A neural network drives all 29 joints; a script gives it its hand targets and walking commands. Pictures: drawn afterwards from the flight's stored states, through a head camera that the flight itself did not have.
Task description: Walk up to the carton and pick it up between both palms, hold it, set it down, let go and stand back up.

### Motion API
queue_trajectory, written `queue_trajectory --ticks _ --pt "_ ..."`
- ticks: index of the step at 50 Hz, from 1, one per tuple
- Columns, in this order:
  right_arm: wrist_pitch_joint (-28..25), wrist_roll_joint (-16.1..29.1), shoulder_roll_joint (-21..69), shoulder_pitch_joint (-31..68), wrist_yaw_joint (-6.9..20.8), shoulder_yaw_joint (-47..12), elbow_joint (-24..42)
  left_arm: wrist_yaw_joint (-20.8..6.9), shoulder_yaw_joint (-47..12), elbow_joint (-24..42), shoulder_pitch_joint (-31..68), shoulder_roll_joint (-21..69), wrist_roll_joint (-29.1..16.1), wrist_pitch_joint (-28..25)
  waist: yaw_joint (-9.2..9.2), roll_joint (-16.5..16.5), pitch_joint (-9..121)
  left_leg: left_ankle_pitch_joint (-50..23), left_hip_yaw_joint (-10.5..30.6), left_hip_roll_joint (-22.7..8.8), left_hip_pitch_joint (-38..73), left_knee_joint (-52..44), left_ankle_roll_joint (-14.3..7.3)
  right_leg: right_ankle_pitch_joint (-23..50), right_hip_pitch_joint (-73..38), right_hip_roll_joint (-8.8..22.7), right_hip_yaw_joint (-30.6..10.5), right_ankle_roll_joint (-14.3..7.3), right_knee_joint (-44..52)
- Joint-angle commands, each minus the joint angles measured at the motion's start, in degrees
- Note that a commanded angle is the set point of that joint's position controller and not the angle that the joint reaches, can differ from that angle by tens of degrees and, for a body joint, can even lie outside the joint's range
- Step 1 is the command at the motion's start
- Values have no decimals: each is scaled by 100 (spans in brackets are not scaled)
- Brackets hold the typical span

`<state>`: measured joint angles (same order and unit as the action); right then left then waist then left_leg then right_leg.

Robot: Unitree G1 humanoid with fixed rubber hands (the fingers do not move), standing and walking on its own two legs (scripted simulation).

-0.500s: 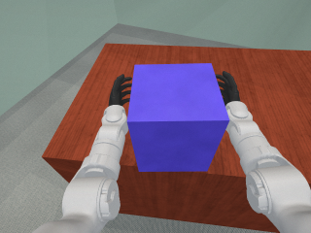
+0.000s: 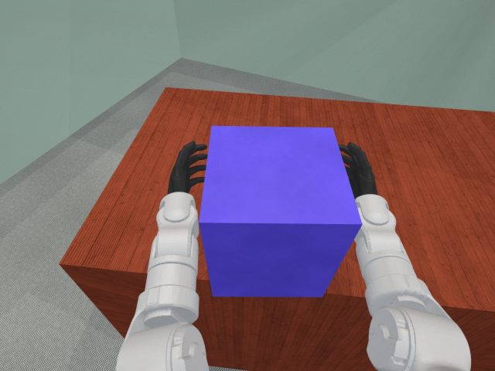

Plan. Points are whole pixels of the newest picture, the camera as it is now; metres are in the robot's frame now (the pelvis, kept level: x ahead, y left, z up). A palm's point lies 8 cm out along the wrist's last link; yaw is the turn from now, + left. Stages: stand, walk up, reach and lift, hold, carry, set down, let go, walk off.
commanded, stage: reach and lift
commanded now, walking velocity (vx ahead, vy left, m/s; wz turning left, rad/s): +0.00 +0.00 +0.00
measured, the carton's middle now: (269, 216) +0.38 -0.01 +0.04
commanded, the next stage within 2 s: none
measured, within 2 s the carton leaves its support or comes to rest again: leaves its support in 1.00 s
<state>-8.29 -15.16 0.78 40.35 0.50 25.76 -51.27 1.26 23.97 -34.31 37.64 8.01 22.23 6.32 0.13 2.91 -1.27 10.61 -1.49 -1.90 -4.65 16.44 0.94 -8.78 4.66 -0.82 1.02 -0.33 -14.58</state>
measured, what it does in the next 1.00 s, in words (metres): stands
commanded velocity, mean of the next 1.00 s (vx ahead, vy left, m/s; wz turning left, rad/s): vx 0.00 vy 0.00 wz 0.00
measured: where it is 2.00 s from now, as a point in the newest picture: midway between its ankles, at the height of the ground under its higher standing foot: outside the picture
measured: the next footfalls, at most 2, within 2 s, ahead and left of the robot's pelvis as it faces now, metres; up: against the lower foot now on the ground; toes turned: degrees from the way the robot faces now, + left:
none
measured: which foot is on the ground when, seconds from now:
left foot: down 0.00-1.00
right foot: down 0.00-1.00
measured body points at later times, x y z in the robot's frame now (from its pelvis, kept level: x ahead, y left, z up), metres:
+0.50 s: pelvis +0.00 +0.00 +0.00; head +0.01 +0.03 +0.45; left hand +0.40 +0.15 +0.11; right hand +0.41 -0.16 +0.11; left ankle -0.02 +0.13 -0.75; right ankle -0.01 -0.11 -0.75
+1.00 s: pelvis -0.01 +0.00 +0.00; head -0.01 +0.03 +0.45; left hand +0.39 +0.15 +0.12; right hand +0.39 -0.16 +0.11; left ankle -0.02 +0.13 -0.75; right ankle -0.01 -0.11 -0.75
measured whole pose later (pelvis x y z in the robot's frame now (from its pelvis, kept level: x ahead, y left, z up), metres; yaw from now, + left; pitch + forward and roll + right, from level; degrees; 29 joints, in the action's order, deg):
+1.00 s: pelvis -0.01 +0.00 +0.00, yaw +1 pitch -1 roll -1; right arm -9.4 -9.1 -0.7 38.0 -3.4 18.4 -51.0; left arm 2.1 19.4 -30.9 36.6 6.7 20.8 11.4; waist -0.6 3.0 -1.1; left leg 10.0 -0.7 -1.9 -5.3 16.8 1.0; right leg -7.8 4.4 -0.8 2.0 -0.3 -13.7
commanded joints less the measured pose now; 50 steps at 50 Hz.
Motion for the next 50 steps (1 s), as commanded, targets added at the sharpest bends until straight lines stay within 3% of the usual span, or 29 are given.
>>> queue_trajectory --ticks 1,4,5,8,12,15,19,21,23,24,28,29,30,37,41,44,45,48,49,50 --pt "-202 -94 2354 2378 620 -1599 283 -525 -1422 123 1954 2046 -99 213 -31 -195 1722 -1715 -541 233 93 3 42 2359 -970 -97 452 267 -245" --pt "-225 -105 2324 2233 653 -1582 195 -475 -1652 188 2081 2224 -87 239 21 -508 1935 -1746 -581 188 375 5 151 1945 -743 -86 536 166 -177" --pt "-221 -83 2279 2320 667 -1559 138 -443 -1724 275 2119 2186 -134 257 -39 -547 1971 -1758 -565 173 425 31 145 1805 -595 -79 511 156 -142" --pt "-286 -179 2251 2340 651 -1449 225 -402 -1799 354 2005 2347 -204 265 -104 -437 2197 -1890 -531 168 617 73 149 1812 -436 -169 644 127 -115" --pt "-259 -12 2284 2233 607 -1654 189 -431 -1614 129 1846 2272 -82 338 123 -290 1832 -1703 -610 178 387 33 70 1896 -563 -83 512 183 -79" --pt "-237 -18 2357 2314 614 -1656 235 -495 -1534 103 1793 2269 -12 391 137 -190 1677 -1657 -539 195 251 -8 52 1962 -745 -116 557 216 -156" --pt "-231 -28 2341 2253 579 -1671 247 -515 -1676 229 1864 2332 -140 399 -11 -178 1773 -1563 -573 217 323 -35 38 1863 -714 -61 513 218 -104" --pt "-243 -16 2445 2252 521 -1704 274 -538 -1686 203 1906 2296 -169 351 39 -53 1876 -1570 -542 234 221 -12 4 2115 -832 -44 546 266 -145" --pt "-267 67 2472 2289 496 -1847 216 -532 -1697 158 1918 2349 -136 330 -25 -273 1887 -1638 -516 209 229 32 57 2233 -856 -5 508 276 -182" --pt "-272 137 2518 2358 499 -1901 296 -526 -1740 282 1919 2357 -161 340 52 -235 1985 -1707 -472 208 215 81 53 2334 -991 -10 485 225 -226" --pt "-300 6 2662 2192 447 -1944 361 -562 -1819 276 1944 2440 -81 330 -38 -309 1970 -1664 -499 251 244 24 70 2414 -983 2 573 277 -251" --pt "-298 36 2582 2180 421 -1958 320 -556 -1825 224 1899 2442 -99 355 -134 -227 1899 -1679 -506 246 212 27 90 2419 -990 -46 550 256 -232" --pt "-294 22 2595 2229 405 -1952 295 -583 -1735 63 1954 2384 -32 359 -63 -186 1822 -1644 -472 241 155 1 40 2451 -983 8 569 315 -195" --pt "-374 145 2508 2392 441 -2015 405 -551 -1774 271 1955 2475 -48 379 -25 -259 1847 -1741 -441 210 386 -12 85 2074 -858 -113 623 228 -95" --pt "-421 332 2533 2519 396 -2153 457 -490 -2022 480 2127 2563 -158 338 -70 -409 2252 -2056 -409 194 569 141 130 2294 -862 -99 596 212 -146" --pt "-524 313 2520 2677 336 -2261 507 -426 -2093 389 2345 2615 -209 253 -54 -230 2318 -2028 -416 179 515 134 133 2229 -860 -120 626 256 -156" --pt "-481 369 2499 2725 315 -2292 466 -431 -2185 398 2388 2590 -279 295 -196 -221 2280 -1768 -407 187 455 74 107 2104 -879 -112 587 258 -91" --pt "-411 527 2656 2835 251 -2540 756 -473 -2246 479 2433 2570 -359 365 33 -127 2369 -1833 -425 246 337 88 61 2518 -1144 -57 541 308 -199" --pt "-398 586 2595 2971 235 -2642 872 -451 -2391 561 2287 2782 -415 435 -107 -198 2433 -2046 -346 217 484 119 122 2553 -1107 -109 575 295 -195" --pt "-406 702 2627 3088 204 -2626 885 -456 -2369 443 2407 2696 -417 445 -93 -223 2433 -2074 -304 203 512 141 115 2542 -1038 -132 578 288 -187"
